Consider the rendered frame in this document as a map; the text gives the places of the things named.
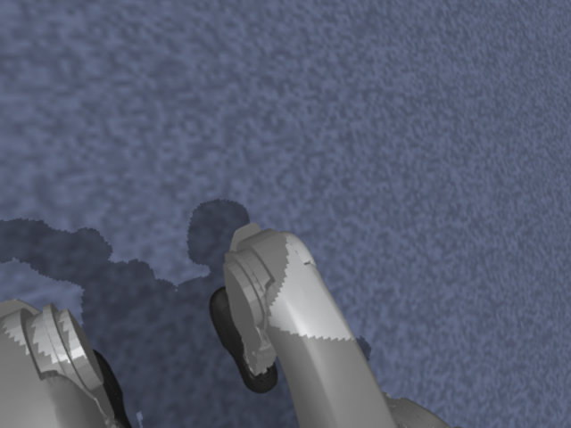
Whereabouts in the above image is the left robot foot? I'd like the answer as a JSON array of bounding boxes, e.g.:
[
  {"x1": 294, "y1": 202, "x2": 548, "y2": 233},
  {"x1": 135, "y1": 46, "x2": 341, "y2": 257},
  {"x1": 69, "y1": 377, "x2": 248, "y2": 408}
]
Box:
[{"x1": 93, "y1": 350, "x2": 132, "y2": 428}]

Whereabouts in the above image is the right robot hand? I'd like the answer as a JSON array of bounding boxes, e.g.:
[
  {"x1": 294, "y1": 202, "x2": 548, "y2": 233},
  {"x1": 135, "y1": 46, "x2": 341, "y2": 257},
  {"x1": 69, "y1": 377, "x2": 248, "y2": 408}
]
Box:
[{"x1": 383, "y1": 392, "x2": 451, "y2": 428}]

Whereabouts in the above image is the right robot foot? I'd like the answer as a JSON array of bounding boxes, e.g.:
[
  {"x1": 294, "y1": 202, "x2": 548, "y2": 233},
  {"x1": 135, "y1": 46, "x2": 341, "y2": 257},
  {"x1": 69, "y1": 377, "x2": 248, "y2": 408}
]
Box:
[{"x1": 210, "y1": 286, "x2": 277, "y2": 393}]

